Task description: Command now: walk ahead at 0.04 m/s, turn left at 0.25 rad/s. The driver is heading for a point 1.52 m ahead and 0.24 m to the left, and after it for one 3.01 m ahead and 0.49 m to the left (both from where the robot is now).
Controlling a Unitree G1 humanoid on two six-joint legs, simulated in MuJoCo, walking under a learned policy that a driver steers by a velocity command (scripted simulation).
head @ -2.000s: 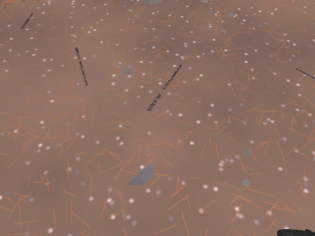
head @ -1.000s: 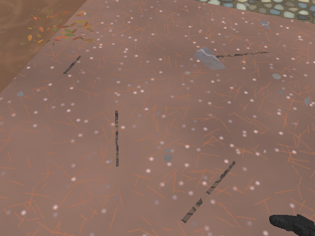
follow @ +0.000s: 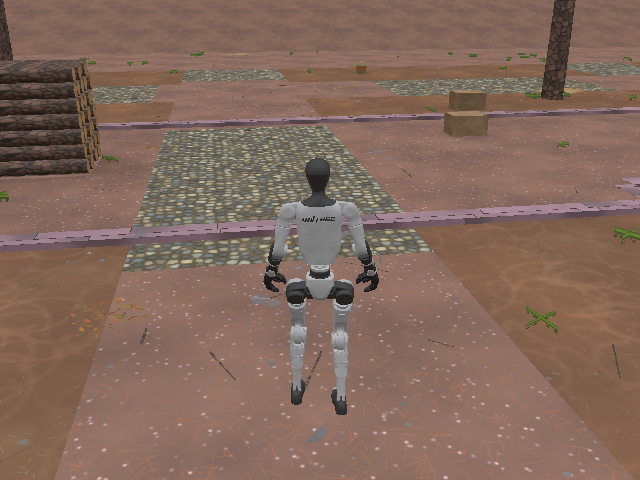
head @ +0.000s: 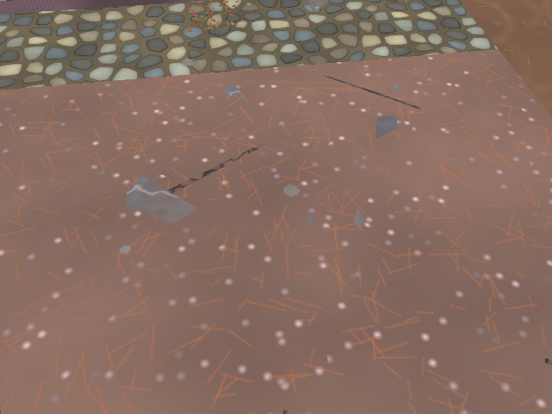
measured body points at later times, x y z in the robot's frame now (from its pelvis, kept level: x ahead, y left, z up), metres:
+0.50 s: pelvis +0.00 +0.03 +0.00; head +0.04 +0.05 +0.45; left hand +0.03 +0.35 -0.11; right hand +0.26 -0.17 -0.09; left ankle -0.01 +0.15 -0.73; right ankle -0.03 -0.11 -0.73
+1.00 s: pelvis -0.01 +0.03 +0.00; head +0.03 +0.02 +0.45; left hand +0.03 +0.34 -0.10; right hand +0.22 -0.19 -0.11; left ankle -0.02 +0.14 -0.71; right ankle +0.00 -0.07 -0.73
